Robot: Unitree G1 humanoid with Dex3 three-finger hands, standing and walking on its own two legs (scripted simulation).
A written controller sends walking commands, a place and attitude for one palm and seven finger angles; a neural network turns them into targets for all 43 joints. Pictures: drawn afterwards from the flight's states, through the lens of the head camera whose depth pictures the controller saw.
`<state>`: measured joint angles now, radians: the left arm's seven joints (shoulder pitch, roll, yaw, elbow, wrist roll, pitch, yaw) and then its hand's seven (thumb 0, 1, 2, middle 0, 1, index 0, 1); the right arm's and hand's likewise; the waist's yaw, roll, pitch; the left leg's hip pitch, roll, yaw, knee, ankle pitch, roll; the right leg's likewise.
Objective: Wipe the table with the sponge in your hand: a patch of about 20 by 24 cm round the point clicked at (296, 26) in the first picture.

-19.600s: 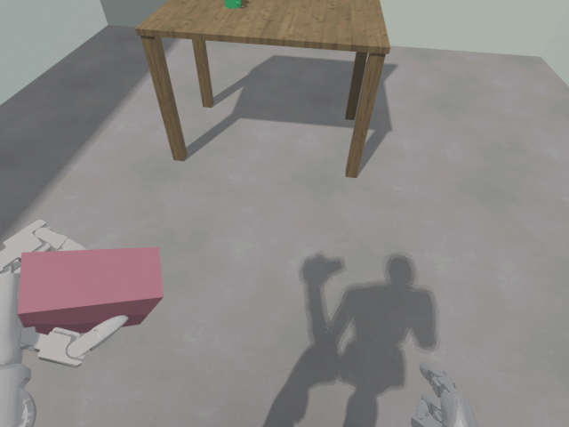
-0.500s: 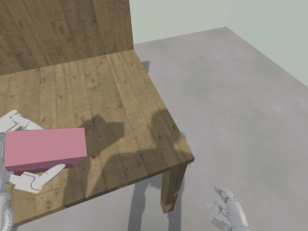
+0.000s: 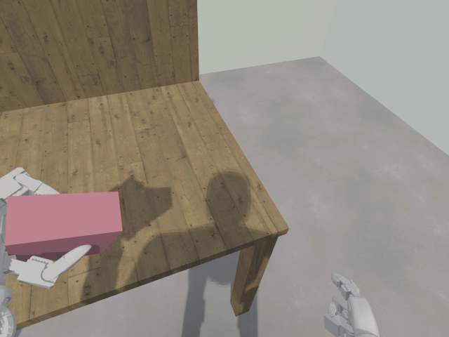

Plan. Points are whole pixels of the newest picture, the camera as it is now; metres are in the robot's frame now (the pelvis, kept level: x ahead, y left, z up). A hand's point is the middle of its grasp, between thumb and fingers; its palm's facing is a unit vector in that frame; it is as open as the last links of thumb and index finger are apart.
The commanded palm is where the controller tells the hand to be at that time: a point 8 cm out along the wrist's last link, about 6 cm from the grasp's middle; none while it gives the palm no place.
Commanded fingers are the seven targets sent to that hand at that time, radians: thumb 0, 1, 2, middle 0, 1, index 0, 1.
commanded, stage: come to a stop and stand still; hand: left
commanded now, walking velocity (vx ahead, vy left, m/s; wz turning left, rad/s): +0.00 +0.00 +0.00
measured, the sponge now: (79, 228) +0.22 +0.22 +0.15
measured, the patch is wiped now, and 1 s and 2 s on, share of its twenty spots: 0.00 0.00 0.00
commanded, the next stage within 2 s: look again from close up in 0.36 s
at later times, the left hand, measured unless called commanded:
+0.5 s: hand (22, 229) +0.20 +0.27 +0.17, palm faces +0.42 -0.77 -0.47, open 9.4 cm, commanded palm +0.13 +0.29 +0.17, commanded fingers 0.00 0.10 1.30 -1.20 -1.60 -1.20 -1.60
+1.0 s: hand (30, 191) +0.26 +0.29 +0.17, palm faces +0.38 -0.84 -0.39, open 9.4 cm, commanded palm +0.19 +0.31 +0.17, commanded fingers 0.00 0.10 1.30 -1.20 -1.60 -1.20 -1.60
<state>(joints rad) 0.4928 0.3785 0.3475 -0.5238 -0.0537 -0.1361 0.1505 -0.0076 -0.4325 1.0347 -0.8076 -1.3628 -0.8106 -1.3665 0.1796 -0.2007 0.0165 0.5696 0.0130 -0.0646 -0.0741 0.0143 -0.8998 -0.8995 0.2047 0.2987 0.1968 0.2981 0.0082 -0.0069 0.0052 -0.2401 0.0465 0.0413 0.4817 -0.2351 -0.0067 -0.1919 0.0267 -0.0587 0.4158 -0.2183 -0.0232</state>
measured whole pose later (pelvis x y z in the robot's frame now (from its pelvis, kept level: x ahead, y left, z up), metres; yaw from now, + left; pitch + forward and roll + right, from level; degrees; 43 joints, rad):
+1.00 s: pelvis +0.02 +0.04 +0.00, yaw -1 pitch +1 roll -1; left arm 0.38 0.42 0.42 -0.56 -0.04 -0.22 0.10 -0.01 -0.43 1.04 -0.80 -1.37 -0.81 -1.37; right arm 0.16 -0.16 0.02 0.56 0.00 -0.16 -0.01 0.02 -0.90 -0.90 0.21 0.30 0.20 0.30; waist 0.04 -0.07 0.09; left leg -0.23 0.01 0.08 0.49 -0.27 0.04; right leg -0.21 -0.01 -0.03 0.45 -0.24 0.01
